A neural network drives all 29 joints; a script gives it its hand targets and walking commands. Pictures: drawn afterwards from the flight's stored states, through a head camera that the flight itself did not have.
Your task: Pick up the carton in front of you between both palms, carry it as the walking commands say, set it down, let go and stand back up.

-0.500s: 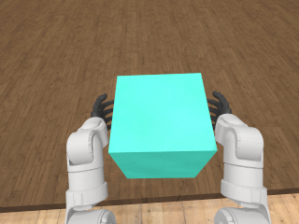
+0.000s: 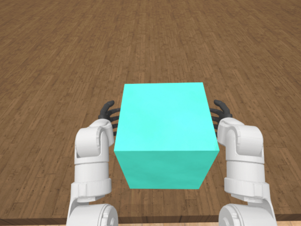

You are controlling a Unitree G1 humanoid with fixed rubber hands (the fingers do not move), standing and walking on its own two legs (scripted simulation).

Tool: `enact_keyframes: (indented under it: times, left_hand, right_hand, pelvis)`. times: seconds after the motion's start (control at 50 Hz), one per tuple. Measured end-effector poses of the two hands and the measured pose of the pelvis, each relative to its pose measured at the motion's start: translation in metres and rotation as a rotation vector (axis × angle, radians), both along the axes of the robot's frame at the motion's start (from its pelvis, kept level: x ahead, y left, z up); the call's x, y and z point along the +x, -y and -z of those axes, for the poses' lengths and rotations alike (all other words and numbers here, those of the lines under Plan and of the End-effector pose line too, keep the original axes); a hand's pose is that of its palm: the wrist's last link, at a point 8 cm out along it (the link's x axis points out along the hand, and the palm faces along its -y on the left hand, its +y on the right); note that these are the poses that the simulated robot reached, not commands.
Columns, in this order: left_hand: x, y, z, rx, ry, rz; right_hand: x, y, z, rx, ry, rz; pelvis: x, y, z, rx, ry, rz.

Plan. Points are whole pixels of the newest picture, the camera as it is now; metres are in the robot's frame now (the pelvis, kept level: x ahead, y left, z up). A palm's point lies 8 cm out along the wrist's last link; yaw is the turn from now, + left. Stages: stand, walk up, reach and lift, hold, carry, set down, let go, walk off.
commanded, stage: carry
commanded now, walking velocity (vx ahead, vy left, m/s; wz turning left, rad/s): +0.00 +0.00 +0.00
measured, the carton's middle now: (163, 139) +0.34 +0.00 +0.05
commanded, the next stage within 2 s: none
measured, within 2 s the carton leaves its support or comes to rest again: neither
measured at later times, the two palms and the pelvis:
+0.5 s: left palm (102, 133) +0.30 +0.15 +0.13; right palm (227, 135) +0.30 -0.15 +0.13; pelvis -0.03 +0.00 +0.00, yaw +0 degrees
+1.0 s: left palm (100, 138) +0.28 +0.16 +0.13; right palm (227, 139) +0.28 -0.14 +0.13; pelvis -0.04 +0.00 +0.00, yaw +0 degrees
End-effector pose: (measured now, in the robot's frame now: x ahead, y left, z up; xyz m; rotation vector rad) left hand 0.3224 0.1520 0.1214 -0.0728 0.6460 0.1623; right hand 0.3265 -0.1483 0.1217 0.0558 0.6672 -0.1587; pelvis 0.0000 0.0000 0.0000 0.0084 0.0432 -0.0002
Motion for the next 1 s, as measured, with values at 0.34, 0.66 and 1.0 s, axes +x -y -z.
enact_keyframes:
  times: [0.34,0.66,1.0]
  left_hand:
    - [-0.016,0.000,-0.003,-0.001,0.013,0.008]
    - [-0.033,-0.003,-0.007,0.003,0.007,0.005]
    - [-0.040,-0.004,-0.006,0.001,0.006,0.003]
  right_hand:
    - [-0.021,0.000,0.001,0.005,0.014,0.013]
    - [-0.037,-0.003,-0.005,-0.002,0.007,0.004]
    - [-0.043,-0.004,-0.004,-0.001,0.007,0.004]
  pelvis:
    - [-0.019,-0.003,-0.001,-0.005,0.011,-0.001]
    - [-0.032,-0.004,-0.003,-0.008,0.023,-0.003]
    - [-0.041,-0.005,-0.003,-0.009,0.020,-0.005]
